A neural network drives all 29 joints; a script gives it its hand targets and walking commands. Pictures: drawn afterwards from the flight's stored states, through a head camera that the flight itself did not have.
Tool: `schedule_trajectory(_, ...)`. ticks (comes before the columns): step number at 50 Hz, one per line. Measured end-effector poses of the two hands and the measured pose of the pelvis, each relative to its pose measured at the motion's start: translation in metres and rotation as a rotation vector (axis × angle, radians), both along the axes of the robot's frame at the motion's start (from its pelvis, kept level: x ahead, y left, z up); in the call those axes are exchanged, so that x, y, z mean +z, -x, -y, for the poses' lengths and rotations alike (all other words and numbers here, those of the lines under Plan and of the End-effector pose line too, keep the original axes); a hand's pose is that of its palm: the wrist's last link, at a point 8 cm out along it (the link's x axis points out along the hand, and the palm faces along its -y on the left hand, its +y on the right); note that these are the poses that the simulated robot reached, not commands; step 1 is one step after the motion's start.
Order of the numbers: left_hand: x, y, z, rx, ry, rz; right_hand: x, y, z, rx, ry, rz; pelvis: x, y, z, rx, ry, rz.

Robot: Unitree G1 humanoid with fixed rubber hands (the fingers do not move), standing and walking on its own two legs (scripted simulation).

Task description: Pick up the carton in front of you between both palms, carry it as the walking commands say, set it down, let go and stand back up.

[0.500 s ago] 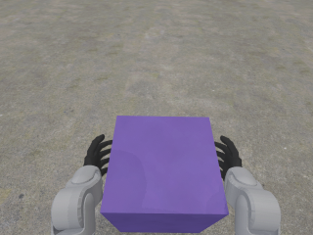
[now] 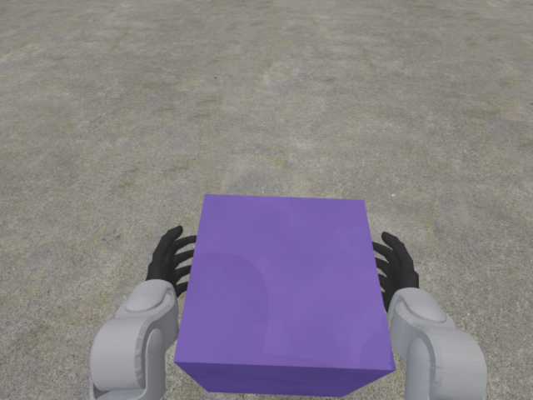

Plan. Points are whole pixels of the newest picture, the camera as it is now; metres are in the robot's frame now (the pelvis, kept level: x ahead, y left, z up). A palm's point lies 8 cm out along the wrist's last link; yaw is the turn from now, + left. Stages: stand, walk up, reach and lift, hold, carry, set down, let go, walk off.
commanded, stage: carry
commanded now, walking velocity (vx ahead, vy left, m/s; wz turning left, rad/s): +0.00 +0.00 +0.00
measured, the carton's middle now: (279, 304) +0.24 +0.00 +0.04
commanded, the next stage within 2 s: hold in 1.98 s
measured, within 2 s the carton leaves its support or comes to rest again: neither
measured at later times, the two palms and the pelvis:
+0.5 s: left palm (182, 169) +0.43 +0.16 +0.12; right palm (363, 169) +0.43 -0.14 +0.13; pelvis +0.20 +0.01 +0.02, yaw -1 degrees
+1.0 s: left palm (188, 174) +0.47 +0.17 +0.07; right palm (351, 179) +0.46 -0.13 +0.08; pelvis +0.21 +0.03 +0.02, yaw -2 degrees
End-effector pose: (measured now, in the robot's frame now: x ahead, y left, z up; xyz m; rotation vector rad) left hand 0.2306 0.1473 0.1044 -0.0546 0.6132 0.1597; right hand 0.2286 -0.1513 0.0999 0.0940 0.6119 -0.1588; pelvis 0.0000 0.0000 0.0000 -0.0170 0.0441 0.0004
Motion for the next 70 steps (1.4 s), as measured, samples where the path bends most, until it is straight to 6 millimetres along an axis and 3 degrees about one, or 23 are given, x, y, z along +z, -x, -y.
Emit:
schedule_trajectory(4,-0.008,-0.041,0.008,0.021,-0.021,-0.096,-0.013,-0.048,0.008,0.023,-0.017,-0.096,0.012,-0.035,0.011,0.017,-0.016,-0.010)
schedule_trajectory(10,0.005,-0.088,0.008,0.043,-0.031,-0.098,-0.003,-0.101,0.008,0.042,-0.027,-0.098,0.031,-0.086,0.015,0.010,-0.043,-0.023)
schedule_trajectory(18,0.022,-0.156,0.000,-0.007,-0.007,0.016,0.021,-0.154,0.001,-0.009,-0.002,0.015,0.025,-0.156,-0.002,-0.009,-0.007,0.005)
schedule_trajectory(22,0.020,-0.186,-0.009,-0.009,0.031,0.028,0.030,-0.184,-0.009,-0.006,0.044,0.026,0.021,-0.187,-0.009,-0.015,-0.021,0.005)
schedule_trajectory(29,0.006,-0.221,-0.018,-0.019,0.027,-0.046,0.017,-0.216,-0.018,-0.013,0.045,-0.048,0.019,-0.216,-0.020,-0.030,-0.028,-0.019)
schedule_trajectory(37,-0.010,-0.240,-0.019,-0.043,-0.002,-0.077,-0.004,-0.229,-0.018,-0.025,0.041,-0.079,0.017,-0.224,-0.026,-0.038,-0.026,-0.026)
schedule_trajectory(44,-0.019,-0.244,-0.019,-0.062,-0.019,-0.073,-0.014,-0.234,-0.018,-0.010,0.058,-0.076,0.016,-0.221,-0.027,-0.039,-0.025,-0.016)
schedule_trajectory(63,-0.057,-0.243,-0.017,-0.096,-0.072,-0.074,-0.050,-0.234,-0.016,0.035,0.109,-0.078,0.019,-0.191,-0.025,-0.035,-0.017,0.006)
schedule_trajectory(70,-0.054,-0.244,-0.016,-0.092,-0.068,-0.031,-0.047,-0.235,-0.016,0.031,0.108,-0.035,0.019,-0.183,-0.024,-0.034,-0.015,0.005)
